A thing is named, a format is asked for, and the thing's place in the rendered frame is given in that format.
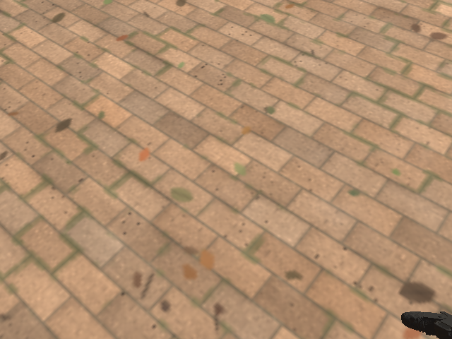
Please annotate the right robot hand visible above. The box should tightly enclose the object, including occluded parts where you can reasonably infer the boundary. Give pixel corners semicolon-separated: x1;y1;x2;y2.
401;311;452;339

